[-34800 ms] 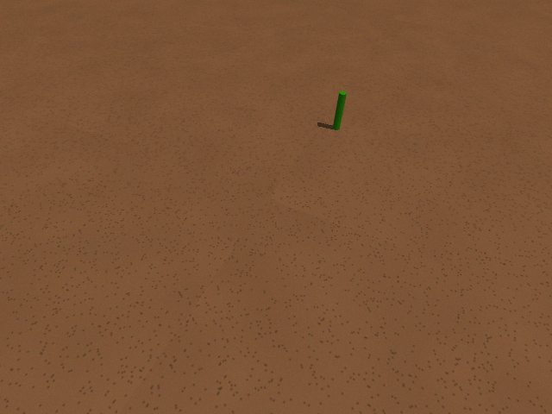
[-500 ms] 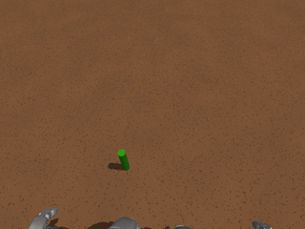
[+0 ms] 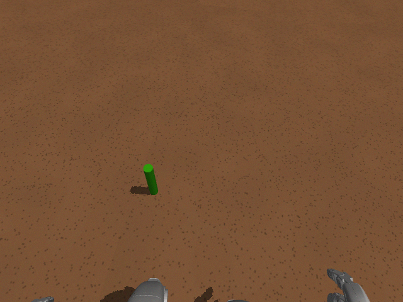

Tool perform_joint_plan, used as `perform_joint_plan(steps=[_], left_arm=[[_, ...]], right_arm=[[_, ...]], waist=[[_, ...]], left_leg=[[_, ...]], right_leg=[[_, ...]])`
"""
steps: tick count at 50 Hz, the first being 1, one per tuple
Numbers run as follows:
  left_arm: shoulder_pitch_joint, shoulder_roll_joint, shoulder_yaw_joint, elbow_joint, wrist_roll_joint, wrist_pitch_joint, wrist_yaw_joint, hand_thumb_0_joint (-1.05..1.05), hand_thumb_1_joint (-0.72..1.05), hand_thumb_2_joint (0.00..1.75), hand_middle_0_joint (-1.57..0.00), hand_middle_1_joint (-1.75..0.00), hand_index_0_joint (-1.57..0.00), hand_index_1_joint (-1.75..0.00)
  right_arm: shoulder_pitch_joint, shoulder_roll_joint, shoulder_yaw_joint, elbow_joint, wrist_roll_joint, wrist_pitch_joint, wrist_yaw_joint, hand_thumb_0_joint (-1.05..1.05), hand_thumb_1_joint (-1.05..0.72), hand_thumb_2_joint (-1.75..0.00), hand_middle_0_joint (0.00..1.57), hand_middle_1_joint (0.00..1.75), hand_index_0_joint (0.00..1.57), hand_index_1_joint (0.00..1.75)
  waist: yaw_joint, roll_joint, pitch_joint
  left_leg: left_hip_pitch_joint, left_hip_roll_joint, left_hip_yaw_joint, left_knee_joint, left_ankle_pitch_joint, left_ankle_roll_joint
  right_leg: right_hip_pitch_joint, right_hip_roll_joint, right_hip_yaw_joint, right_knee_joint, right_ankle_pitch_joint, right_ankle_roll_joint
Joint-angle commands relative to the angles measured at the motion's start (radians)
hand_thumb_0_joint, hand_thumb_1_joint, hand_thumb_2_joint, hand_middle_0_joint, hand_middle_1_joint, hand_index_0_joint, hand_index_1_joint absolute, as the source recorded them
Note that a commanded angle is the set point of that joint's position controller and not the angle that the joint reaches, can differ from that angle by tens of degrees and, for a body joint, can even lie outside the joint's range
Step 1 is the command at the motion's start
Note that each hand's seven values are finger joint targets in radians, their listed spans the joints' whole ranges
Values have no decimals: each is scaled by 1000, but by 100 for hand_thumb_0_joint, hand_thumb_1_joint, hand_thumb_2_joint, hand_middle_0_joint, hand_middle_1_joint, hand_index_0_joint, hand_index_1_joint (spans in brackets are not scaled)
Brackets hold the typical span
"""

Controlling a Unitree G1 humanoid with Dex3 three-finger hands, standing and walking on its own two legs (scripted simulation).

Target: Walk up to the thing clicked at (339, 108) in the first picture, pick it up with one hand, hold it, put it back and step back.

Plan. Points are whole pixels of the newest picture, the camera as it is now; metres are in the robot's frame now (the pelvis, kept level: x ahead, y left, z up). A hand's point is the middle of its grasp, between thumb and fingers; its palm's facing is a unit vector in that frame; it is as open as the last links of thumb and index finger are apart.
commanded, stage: step back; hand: left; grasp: from the side
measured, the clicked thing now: (151, 180) +0.67 +0.25 -0.63
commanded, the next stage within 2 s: stand in 1.96 s
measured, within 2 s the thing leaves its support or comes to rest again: neither
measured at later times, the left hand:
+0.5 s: hand out of the picture -0.05 +0.24 -0.13, palm faces +0.09 -0.93 -0.35, open 7.4 cm
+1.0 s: hand out of the picture -0.28 +0.20 -0.12, palm faces +0.10 -0.89 -0.45, open 7.4 cm
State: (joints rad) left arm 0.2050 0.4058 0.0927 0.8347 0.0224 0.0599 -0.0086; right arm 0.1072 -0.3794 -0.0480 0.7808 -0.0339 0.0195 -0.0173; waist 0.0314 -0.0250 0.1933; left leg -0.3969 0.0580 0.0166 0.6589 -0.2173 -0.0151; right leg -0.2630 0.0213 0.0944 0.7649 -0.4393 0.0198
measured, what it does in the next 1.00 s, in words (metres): walks backwards: right foot, then left foot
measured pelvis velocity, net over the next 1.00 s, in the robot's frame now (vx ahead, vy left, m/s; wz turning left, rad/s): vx -0.32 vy -0.09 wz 0.11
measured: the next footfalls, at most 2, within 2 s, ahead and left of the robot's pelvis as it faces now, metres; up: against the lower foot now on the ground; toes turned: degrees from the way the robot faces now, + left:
right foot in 0.02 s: +0.01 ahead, -0.13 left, +0.00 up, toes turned +4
left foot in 0.38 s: -0.12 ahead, +0.09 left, +0.00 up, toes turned +4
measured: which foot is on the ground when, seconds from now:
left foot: down 0.00-0.04, up 0.06-0.36, down 0.38-0.76, up 0.78-1.00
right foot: up 0.00-0.00, down 0.02-0.40, up 0.42-0.70, down 0.72-1.00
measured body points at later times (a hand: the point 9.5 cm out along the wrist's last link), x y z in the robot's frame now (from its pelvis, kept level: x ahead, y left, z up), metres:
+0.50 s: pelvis -0.16 -0.03 +0.01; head -0.11 -0.01 +0.45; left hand -0.06 +0.28 -0.11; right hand -0.07 -0.33 -0.11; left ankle -0.16 +0.08 -0.72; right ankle -0.11 -0.15 -0.66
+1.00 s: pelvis -0.32 -0.09 +0.01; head -0.28 -0.11 +0.46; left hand -0.29 +0.24 -0.09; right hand -0.21 -0.39 -0.13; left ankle -0.36 +0.05 -0.68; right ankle -0.27 -0.20 -0.72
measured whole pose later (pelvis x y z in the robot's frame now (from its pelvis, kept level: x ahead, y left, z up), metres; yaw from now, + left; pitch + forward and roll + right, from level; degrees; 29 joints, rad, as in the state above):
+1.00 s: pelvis -0.32 -0.09 +0.01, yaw +7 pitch -1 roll +1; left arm 0.21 0.36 0.07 0.88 0.06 0.01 0.00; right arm 0.22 -0.41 -0.06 0.90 -0.02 0.05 -0.01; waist 0.03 0.06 0.10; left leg -0.36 -0.05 -0.11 0.94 -0.48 -0.02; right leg -0.33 -0.03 -0.01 0.65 -0.30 -0.02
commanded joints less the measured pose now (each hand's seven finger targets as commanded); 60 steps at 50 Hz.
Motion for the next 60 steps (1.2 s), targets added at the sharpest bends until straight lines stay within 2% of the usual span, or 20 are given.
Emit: perform_joint_plan(steps=[1,2,3,4,7,14,18,21,22,25,35,37,38,39,43,49,52,53,55,60], left_arm=[[144,185,63,-17,16,-37,12,0,90,90,-20,-30,-20,-30],[124,277,87,-42,28,-40,11,0,90,90,-20,-30,-20,-30],[26,368,100,-96,30,-36,12,0,90,90,-20,-30,-20,-30],[-56,356,99,-122,22,-40,19,0,90,90,-20,-30,-20,-30],[-169,213,64,-138,17,-43,26,0,90,90,-20,-30,-20,-30],[-14,180,59,-142,25,-32,49,0,90,90,-20,-30,-20,-30],[-51,196,42,-156,0,-4,36,0,90,90,-20,-30,-20,-30],[-122,164,42,-190,-10,0,41,0,90,90,-20,-30,-20,-30],[-147,191,49,-181,1,0,44,0,90,90,-20,-30,-20,-30],[-47,169,48,-118,-17,1,28,0,90,90,-20,-30,-20,-30],[73,132,28,-20,0,-51,31,0,90,90,-20,-30,-20,-30],[84,226,50,-5,22,-61,31,0,90,90,-20,-30,-20,-30],[46,330,78,-31,21,-57,28,0,90,90,-20,-30,-20,-30],[-21,394,85,-62,27,-59,33,0,90,90,-20,-30,-20,-30],[-143,219,47,-67,23,-71,44,0,90,90,-20,-30,-20,-30],[0,240,65,-29,37,-78,32,0,90,90,-20,-30,-20,-30],[-38,244,48,-29,24,-59,20,0,90,90,-20,-30,-20,-30],[7,186,27,-23,22,-54,19,0,90,90,-20,-30,-20,-30],[-38,154,19,-18,-1,-60,19,0,90,90,-20,-30,-20,-30],[-37,169,21,30,-4,-89,-10,0,90,90,-20,-30,-20,-30]], right_arm=[[-10,-238,-67,-69,26,15,-11,0,-90,-90,20,30,20,30],[1,-175,-50,-89,31,16,-13,0,-90,-90,20,30,20,30],[-34,-195,-66,-91,30,17,-34,0,-90,-90,20,30,20,30],[-9,-241,-85,-67,34,13,-35,0,-90,-90,20,30,20,30],[98,-207,-59,7,42,12,-23,0,-90,-90,20,30,20,30],[92,-168,-38,-24,22,-15,-24,0,-90,-90,20,30,20,30],[204,-178,-58,32,8,-21,-18,0,-90,-90,20,30,20,30],[124,-392,-100,-11,-10,-14,-8,0,-90,-90,20,30,20,30],[56,-393,-105,-23,-10,-24,-18,0,-90,-90,20,30,20,30],[-3,-243,-59,-32,-15,-25,-24,0,-90,-90,20,30,20,30],[17,-265,-67,-37,10,28,-3,0,-90,-90,20,30,20,30],[22,-197,-45,-49,25,32,1,0,-90,-90,20,30,20,30],[-3,-163,-38,-77,27,27,-9,0,-90,-90,20,30,20,30],[-32,-210,-65,-68,17,36,-23,0,-90,-90,20,30,20,30],[84,-198,-53,24,32,28,-9,0,-90,-90,20,30,20,30],[38,-190,-46,27,3,-10,12,0,-90,-90,20,30,20,30],[150,-186,-63,100,-4,-29,17,0,-90,-90,20,30,20,30],[172,-200,-77,119,-13,-37,15,0,-90,-90,20,30,20,30],[110,-344,-90,82,-24,-46,12,0,-90,-90,20,30,20,30],[49,-216,-55,92,-15,-66,18,0,-90,-90,20,30,20,30]], waist=[[9,104,-268],[8,-178,-215],[44,-268,-168],[10,-261,-110],[-77,-124,-105],[25,-174,-245],[-20,-137,-307],[-63,258,-244],[-55,268,-193],[18,112,-188],[-5,223,-315],[-9,26,-288],[11,-197,-239],[49,-258,-176],[-61,-83,-140],[48,-185,-200],[-21,-156,-191],[-16,-41,-201],[-35,190,-122],[-22,166,-75]], left_leg=[[8,67,-160,24,34,114],[-206,-123,-110,210,-261,39],[-120,-161,-153,451,-420,8],[-43,-112,-197,554,-395,13],[-86,-195,-192,612,-230,13],[-101,-88,-105,150,-313,-4],[158,-91,-12,-285,27,29],[129,352,-556,-314,282,311],[-1,415,-622,-348,269,365],[124,181,-239,-225,436,233],[245,128,-149,-9,325,183],[-48,-1,-125,116,-27,90],[-189,-154,-101,277,-341,32],[-106,-111,-201,486,-415,7],[-100,-173,-192,569,-223,8],[-95,-66,-85,78,-330,-9],[243,-84,-32,-307,-173,41],[359,-61,-124,-335,-175,54],[202,285,-667,-485,-699,225],[130,117,-298,-381,-304,159]], right_leg=[[172,-40,29,-362,203,-61],[151,-241,360,-421,168,-134],[-130,-423,510,-484,187,-304],[-282,-449,545,-518,162,-329],[-138,-217,127,-375,383,-194],[263,-267,148,-248,611,-229],[158,-221,90,-105,590,-163],[-195,46,-8,281,-205,-30],[-151,7,93,443,-205,-31],[-221,84,107,525,-68,-41],[66,15,-125,-385,195,-19],[182,-109,138,-358,221,-74],[84,-324,384,-416,215,-201],[-178,-477,559,-495,147,-330],[-90,-232,112,-335,336,-198],[159,-260,193,-384,-189,-210],[-53,-233,112,-299,-133,-157],[-155,-175,51,-166,-119,-120],[-372,-35,-100,98,-114,-25],[-167,-55,-89,-24,44,-45]])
